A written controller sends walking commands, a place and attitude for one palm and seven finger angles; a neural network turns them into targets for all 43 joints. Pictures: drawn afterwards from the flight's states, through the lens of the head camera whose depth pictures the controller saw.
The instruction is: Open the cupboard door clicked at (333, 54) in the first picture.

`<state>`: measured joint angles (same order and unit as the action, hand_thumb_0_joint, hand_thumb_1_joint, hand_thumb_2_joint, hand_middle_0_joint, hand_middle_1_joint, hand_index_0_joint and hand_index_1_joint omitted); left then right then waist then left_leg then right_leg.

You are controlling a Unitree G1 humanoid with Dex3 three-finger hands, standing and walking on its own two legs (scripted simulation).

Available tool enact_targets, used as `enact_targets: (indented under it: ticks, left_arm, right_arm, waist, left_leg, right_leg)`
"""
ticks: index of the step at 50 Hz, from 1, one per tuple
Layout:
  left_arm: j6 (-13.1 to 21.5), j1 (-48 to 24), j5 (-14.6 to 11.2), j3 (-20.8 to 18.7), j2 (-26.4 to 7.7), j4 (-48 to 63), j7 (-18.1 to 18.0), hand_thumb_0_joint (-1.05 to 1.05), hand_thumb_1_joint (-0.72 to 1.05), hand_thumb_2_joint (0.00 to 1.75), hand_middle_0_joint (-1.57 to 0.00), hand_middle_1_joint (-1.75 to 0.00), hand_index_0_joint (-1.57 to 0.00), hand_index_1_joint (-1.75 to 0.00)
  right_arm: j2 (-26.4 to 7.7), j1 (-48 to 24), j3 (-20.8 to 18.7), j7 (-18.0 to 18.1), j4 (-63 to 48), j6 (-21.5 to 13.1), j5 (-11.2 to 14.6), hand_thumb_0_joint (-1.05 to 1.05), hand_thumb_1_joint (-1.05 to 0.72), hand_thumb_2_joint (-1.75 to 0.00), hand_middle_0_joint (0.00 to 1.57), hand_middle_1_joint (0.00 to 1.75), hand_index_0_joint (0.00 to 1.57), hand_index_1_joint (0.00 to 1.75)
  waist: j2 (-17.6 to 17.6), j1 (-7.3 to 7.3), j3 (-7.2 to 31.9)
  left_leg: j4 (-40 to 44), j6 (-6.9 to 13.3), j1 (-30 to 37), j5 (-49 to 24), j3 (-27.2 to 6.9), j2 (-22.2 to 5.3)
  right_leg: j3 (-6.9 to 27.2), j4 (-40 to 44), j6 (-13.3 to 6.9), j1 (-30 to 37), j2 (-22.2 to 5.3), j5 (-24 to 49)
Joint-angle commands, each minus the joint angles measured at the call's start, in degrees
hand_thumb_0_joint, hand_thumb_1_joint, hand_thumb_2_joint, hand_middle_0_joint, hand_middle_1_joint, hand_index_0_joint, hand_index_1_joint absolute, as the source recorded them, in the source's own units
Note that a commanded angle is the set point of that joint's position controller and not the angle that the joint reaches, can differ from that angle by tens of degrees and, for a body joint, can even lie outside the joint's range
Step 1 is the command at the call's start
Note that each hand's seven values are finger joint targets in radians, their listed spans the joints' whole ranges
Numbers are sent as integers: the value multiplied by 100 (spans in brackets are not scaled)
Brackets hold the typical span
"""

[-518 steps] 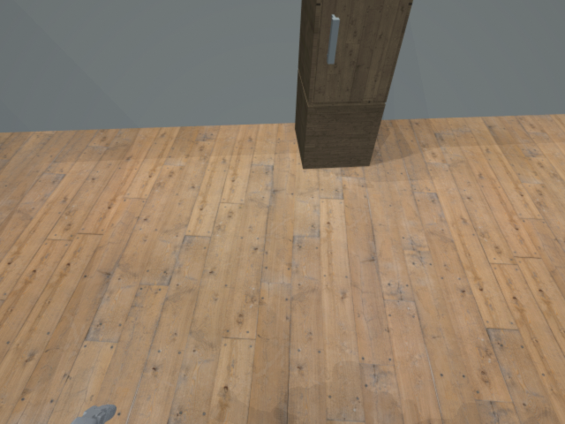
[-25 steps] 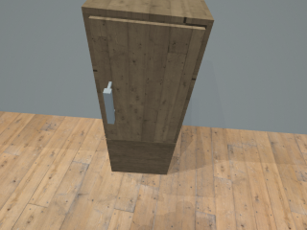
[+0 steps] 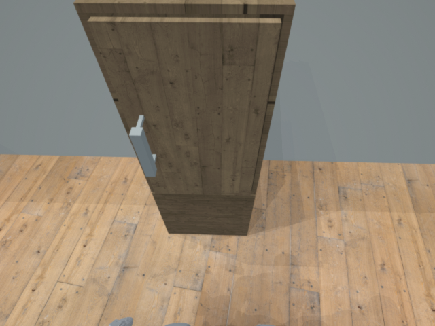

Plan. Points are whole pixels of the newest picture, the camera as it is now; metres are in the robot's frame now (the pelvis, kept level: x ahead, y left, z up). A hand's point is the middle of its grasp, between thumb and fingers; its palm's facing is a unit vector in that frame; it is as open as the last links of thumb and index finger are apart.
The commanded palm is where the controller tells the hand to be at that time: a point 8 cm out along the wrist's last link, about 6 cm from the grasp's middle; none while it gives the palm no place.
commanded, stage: come to a stop and stand still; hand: left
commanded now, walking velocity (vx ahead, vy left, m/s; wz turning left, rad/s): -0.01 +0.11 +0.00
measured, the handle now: (146, 147) +0.53 +0.20 -0.05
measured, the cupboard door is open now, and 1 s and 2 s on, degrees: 0 0 0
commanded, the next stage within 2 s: look again from close up in 0.44 s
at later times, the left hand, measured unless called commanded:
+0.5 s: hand out of the picture -0.04 +0.17 -0.17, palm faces +0.05 -0.98 -0.17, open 7.4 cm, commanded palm none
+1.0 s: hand out of the picture +0.03 +0.20 -0.16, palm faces +0.03 -0.98 -0.22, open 7.3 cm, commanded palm none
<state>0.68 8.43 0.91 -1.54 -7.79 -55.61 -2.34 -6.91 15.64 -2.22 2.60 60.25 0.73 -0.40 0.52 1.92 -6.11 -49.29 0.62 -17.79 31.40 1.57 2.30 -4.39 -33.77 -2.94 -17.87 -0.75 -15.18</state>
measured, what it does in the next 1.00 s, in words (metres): steps on the spot: left foot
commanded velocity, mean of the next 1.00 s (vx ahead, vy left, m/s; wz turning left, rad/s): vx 0.04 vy -0.01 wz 0.00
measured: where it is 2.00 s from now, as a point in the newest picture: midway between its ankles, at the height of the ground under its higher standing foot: outside the picture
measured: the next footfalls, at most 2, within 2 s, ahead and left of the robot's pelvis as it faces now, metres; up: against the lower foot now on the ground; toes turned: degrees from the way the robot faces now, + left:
left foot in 0.20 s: +0.01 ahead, +0.13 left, +0.00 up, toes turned +0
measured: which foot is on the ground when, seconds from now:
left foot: up 0.00-0.18, down 0.20-1.00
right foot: down 0.00-1.00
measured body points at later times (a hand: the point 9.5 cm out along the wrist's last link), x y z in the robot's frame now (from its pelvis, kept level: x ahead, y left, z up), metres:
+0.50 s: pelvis -0.02 +0.00 +0.00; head -0.02 +0.00 +0.45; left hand -0.04 +0.22 -0.15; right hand -0.02 -0.22 -0.16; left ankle -0.03 +0.13 -0.73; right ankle -0.02 -0.09 -0.73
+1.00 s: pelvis -0.01 +0.02 +0.01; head -0.04 +0.02 +0.46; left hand +0.03 +0.25 -0.15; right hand +0.02 -0.21 -0.14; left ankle -0.03 +0.13 -0.73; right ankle -0.02 -0.09 -0.73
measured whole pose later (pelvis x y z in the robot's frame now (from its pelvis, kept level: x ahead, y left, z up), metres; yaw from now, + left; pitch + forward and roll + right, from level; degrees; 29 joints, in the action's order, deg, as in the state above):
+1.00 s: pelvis -0.01 +0.02 +0.01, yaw -2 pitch -3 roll +0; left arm 1.0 17.5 0.4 -0.4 -10.2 -58.8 -2.5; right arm -9.6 15.6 -0.2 1.9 60.5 -0.8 -1.0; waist -0.1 0.1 1.0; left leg -28.4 0.8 -7.8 17.5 2.0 -0.2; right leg -2.1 -27.8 -1.0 -8.8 0.5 -15.9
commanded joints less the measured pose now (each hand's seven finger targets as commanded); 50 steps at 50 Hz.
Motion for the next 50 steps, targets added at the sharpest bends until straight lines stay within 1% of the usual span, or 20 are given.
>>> enact_targets:
  ticks: [1, 2, 5, 8, 9, 10, 11, 12, 13, 18, 20, 23, 24, 26, 27, 28, 29, 33, 36, 50]
  left_arm:
    - [-15, 501, 46, -182, -869, 254, -62, 0, 90, 90, -20, -30, -20, -30]
    - [-31, 482, 74, -228, -901, 291, -71, 0, 90, 90, -20, -30, -20, -30]
    - [-70, 523, 89, -282, -1101, 324, -22, 0, 90, 90, -20, -30, -20, -30]
    - [-142, 400, 34, -273, -1014, 357, 15, 0, 90, 90, -20, -30, -20, -30]
    - [-173, 380, 7, -233, -871, 379, 37, 0, 90, 90, -20, -30, -20, -30]
    - [-201, 485, -30, -182, -609, 410, 68, 0, 90, 90, -20, -30, -20, -30]
    - [-185, 459, -28, -145, -480, 439, 89, 0, 90, 90, -20, -30, -20, -30]
    - [-155, 462, 7, -118, -463, 445, 123, 0, 90, 90, -20, -30, -20, -30]
    - [-170, 533, 64, -88, -383, 262, 137, 0, 90, 90, -20, -30, -20, -30]
    - [-98, 1119, 79, -48, -302, -65, 243, 0, 90, 90, -20, -30, -20, -30]
    - [-18, 1381, 58, -40, -388, -184, 223, 0, 90, 90, -20, -30, -20, -30]
    - [96, 1610, 3, -73, -701, -366, 171, 0, 90, 90, -20, -30, -20, -30]
    - [120, 1603, -31, -81, -757, -402, 151, 0, 90, 90, -20, -30, -20, -30]
    - [137, 1388, -33, -41, -616, -395, 135, 0, 90, 90, -20, -30, -20, -30]
    - [148, 1333, 104, 72, -1280, -75, 32, 0, 90, 90, -20, -30, -20, -30]
    - [169, 1326, 40, -18, -819, -119, -19, 0, 90, 90, -20, -30, -20, -30]
    - [184, 1361, 25, 4, -692, -181, -24, 0, 90, 90, -20, -30, -20, -30]
    - [197, 1683, 2, 20, -643, -322, -14, 0, 90, 90, -20, -30, -20, -30]
    - [188, 1730, -8, -4, -624, -325, -46, 0, 90, 90, -20, -30, -20, -30]
    - [98, 1205, -42, 36, -825, -141, -52, 0, 90, 90, -20, -30, -20, -30]
  right_arm:
    - [-238, 339, -80, -91, -229, 80, 16, 0, -90, -90, 20, 30, 20, 30]
    - [-167, 327, -79, -128, -228, 79, -5, 0, -90, -90, 20, 30, 20, 30]
    - [-214, 357, -63, -174, -289, 52, -36, 0, -90, -90, 20, 30, 20, 30]
    - [-278, 805, -37, -170, -151, -7, -30, 0, -90, -90, 20, 30, 20, 30]
    - [-435, 880, -47, -152, -136, -45, -45, 0, -90, -90, 20, 30, 20, 30]
    - [-718, 756, -78, -139, -231, -83, -105, 0, -90, -90, 20, 30, 20, 30]
    - [-942, 449, -81, -120, -392, -90, -150, 0, -90, -90, 20, 30, 20, 30]
    - [-983, 141, -64, -112, -545, -99, -165, 0, -90, -90, 20, 30, 20, 30]
    - [-878, -67, -7, -112, -492, -153, -156, 0, -90, -90, 20, 30, 20, 30]
    - [-984, 27, -16, -95, -406, -137, -123, 0, -90, -90, 20, 30, 20, 30]
    - [-900, 148, 5, -104, -352, -140, -103, 0, -90, -90, 20, 30, 20, 30]
    - [-519, 308, 113, -117, -261, -174, -57, 0, -90, -90, 20, 30, 20, 30]
    - [-473, 314, 128, -117, -208, -159, -60, 0, -90, -90, 20, 30, 20, 30]
    - [-418, 426, 154, -115, -61, -166, -59, 0, -90, -90, 20, 30, 20, 30]
    - [-921, 57, 67, -199, -632, -87, -139, 0, -90, -90, 20, 30, 20, 30]
    - [-700, 468, 89, -144, -642, -230, -164, 0, -90, -90, 20, 30, 20, 30]
    - [-519, 491, 108, -71, -448, -281, -147, 0, -90, -90, 20, 30, 20, 30]
    - [-573, 555, 125, -13, -438, -264, -44, 0, -90, -90, 20, 30, 20, 30]
    - [-649, 651, 88, 15, -321, -259, -14, 0, -90, -90, 20, 30, 20, 30]
    - [-901, 177, 92, -65, -148, -221, -43, 0, -90, -90, 20, 30, 20, 30]
  waist:
    - [-850, -166, 816]
    - [-614, -200, 782]
    - [-759, -230, 750]
    - [-688, -33, 609]
    - [-162, -15, 524]
    - [793, -94, 384]
    - [1245, -183, 154]
    - [718, -298, -26]
    - [1003, -341, 17]
    - [446, -369, -223]
    - [113, -375, -194]
    - [-992, -311, 144]
    - [-1295, -290, 166]
    - [-960, -142, 142]
    - [-351, 138, -537]
    - [609, 107, 766]
    - [785, 7, 1029]
    - [-450, -91, 700]
    - [-351, -111, 486]
    - [-60, -202, 223]
  left_leg:
    - [-685, -179, -313, -63, -155, -273]
    - [-374, -199, -164, -231, -50, -262]
    - [625, -182, 151, -663, 144, -178]
    - [2225, -98, 1264, -1541, 180, -143]
    - [2653, -8, 1292, -1407, -82, -396]
    - [3227, 275, 809, -919, -1135, -1136]
    - [3773, 613, -9, -514, -1697, -1729]
    - [3926, 766, -706, -224, -1666, -1890]
    - [4081, 692, -846, 72, -1525, -1653]
    - [3723, 623, -628, 506, -1174, -1385]
    - [3231, 470, -469, 200, -949, -1051]
    - [1857, 143, -312, -918, 15, -334]
    - [1508, 72, -232, -965, 104, -325]
    - [1614, 55, 245, -1210, -22, -426]
    - [1561, 55, 225, -1419, -384, -314]
    - [1996, 33, 664, -1895, -244, -553]
    - [2049, 76, 804, -2226, -386, -629]
    - [1944, 85, 262, -2149, -264, -554]
    - [2165, 88, 352, -2512, -277, -614]
    - [2691, 108, 539, -2689, -387, -757]
  right_leg:
    - [1333, 1193, -1040, 390, -1642, 3360]
    - [1344, 1276, -991, 207, -1588, 2788]
    - [1544, 1420, -827, -11, -1410, 1079]
    - [1362, 1271, -377, -769, -993, -634]
    - [1133, 964, -156, -827, -691, -971]
    - [765, 425, 73, -874, -243, -1089]
    - [276, 3, 213, -440, -44, -813]
    - [230, -289, 222, 44, -87, -550]
    - [297, -437, 200, 345, -108, -488]
    - [204, -58, 186, 456, 50, -530]
    - [594, 738, 121, 599, -98, -579]
    - [1784, 1669, -266, 774, -854, -829]
    - [2025, 1967, -419, 686, -1126, -747]
    - [1783, 1967, -505, 242, -1091, -309]
    - [1631, 1808, -246, -382, -719, -1005]
    - [1393, 1156, -270, -30, -882, -644]
    - [1159, 956, -214, 246, -575, 17]
    - [1120, 958, -118, 831, -672, 1932]
    - [934, 736, -58, 919, -631, 2927]
    - [821, 1103, 98, 917, -527, 1629]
